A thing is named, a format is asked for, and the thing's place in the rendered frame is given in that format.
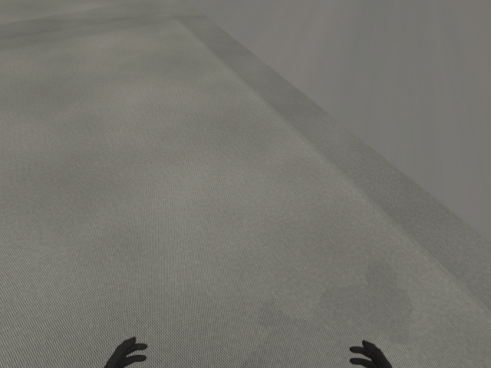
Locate robot right hand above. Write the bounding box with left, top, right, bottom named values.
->
left=349, top=340, right=392, bottom=368

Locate robot left hand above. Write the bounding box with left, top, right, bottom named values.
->
left=104, top=337, right=147, bottom=368

